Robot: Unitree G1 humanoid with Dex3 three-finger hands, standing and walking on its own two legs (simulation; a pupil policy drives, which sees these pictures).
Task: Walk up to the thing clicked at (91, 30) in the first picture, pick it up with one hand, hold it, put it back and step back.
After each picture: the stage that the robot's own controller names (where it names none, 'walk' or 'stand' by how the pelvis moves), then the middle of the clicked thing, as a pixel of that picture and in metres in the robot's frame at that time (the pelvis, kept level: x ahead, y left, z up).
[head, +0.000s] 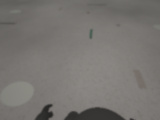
stand; (90, 34) +1.93 +0.06 -0.65
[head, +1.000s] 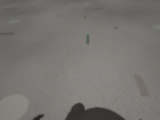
walk; (87, 39) +1.78 +0.26 -0.65
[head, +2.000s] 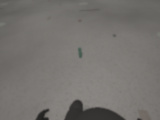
walk; (80, 52) +1.21 +0.31 -0.65
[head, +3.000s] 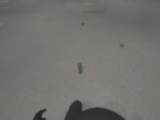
walk; (80, 68) +0.80 +0.24 -0.65
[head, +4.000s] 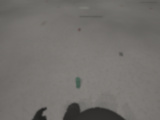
walk; (78, 83) +0.56 +0.18 -0.65
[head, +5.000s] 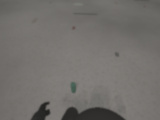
stand; (73, 88) +0.45 +0.19 -0.64
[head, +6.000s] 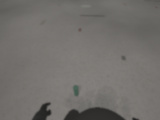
stand; (76, 90) +0.42 +0.17 -0.65
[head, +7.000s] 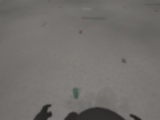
stand; (75, 93) +0.41 +0.18 -0.66
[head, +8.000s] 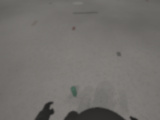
stand; (74, 91) +0.39 +0.20 -0.66
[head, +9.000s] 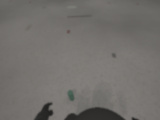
stand; (71, 96) +0.36 +0.23 -0.65
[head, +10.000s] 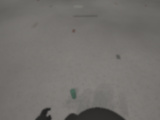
stand; (73, 94) +0.38 +0.20 -0.66
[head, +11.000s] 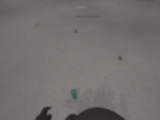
stand; (74, 94) +0.38 +0.19 -0.66
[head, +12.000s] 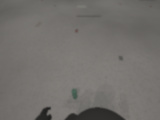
go down; (74, 94) +0.38 +0.19 -0.66
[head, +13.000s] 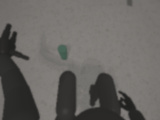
go down; (63, 53) +0.48 +0.21 -0.30
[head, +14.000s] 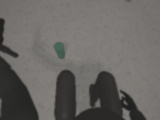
go down; (60, 51) +0.47 +0.22 -0.26
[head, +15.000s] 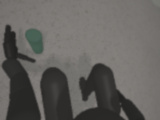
close in; (36, 44) +0.46 +0.27 -0.17
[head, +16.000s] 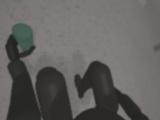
close; (25, 41) +0.46 +0.28 -0.16
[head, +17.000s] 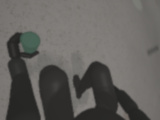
lift; (30, 45) +0.42 +0.27 -0.17
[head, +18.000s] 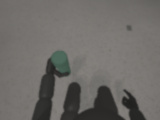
lift; (63, 66) +0.33 +0.18 +0.03
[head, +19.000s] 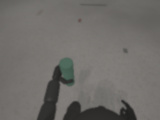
hold; (68, 74) +0.29 +0.16 +0.04
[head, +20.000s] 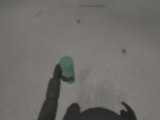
hold; (68, 72) +0.31 +0.16 +0.03
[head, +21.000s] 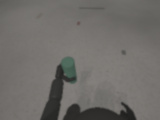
crouch; (70, 72) +0.31 +0.15 +0.04
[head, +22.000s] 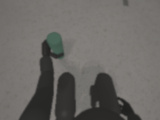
crouch; (57, 48) +0.46 +0.19 -0.05
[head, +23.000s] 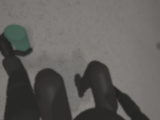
lower; (22, 44) +0.45 +0.28 -0.17
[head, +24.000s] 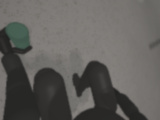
lower; (21, 41) +0.45 +0.28 -0.17
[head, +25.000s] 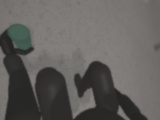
lower; (23, 42) +0.44 +0.28 -0.17
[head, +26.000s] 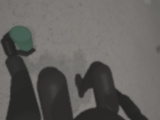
lower; (25, 44) +0.44 +0.29 -0.17
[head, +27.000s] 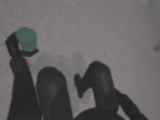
loosen; (28, 45) +0.44 +0.26 -0.17
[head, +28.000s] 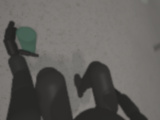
withdraw; (28, 44) +0.44 +0.27 -0.17
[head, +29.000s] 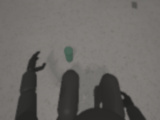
walk; (69, 55) +0.46 +0.20 -0.27
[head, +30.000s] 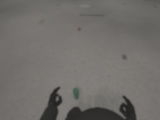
stand; (76, 93) +0.39 +0.15 -0.59
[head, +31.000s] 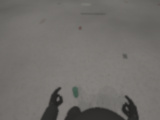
stand; (75, 92) +0.39 +0.17 -0.60
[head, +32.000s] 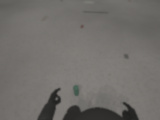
stand; (76, 90) +0.39 +0.17 -0.61
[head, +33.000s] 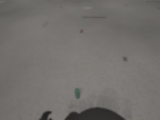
walk; (77, 93) +0.40 +0.16 -0.66
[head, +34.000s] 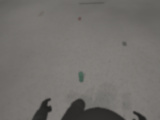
walk; (81, 77) +0.54 +0.16 -0.64
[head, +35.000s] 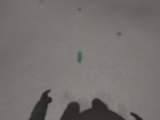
walk; (79, 57) +0.86 +0.16 -0.63
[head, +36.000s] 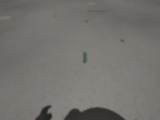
stand; (84, 57) +1.07 +0.15 -0.64
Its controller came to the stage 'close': yes
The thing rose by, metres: 0.69
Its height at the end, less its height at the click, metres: +0.00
